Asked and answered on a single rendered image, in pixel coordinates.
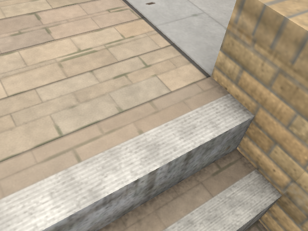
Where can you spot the stairs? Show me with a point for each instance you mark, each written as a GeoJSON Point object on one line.
{"type": "Point", "coordinates": [213, 187]}

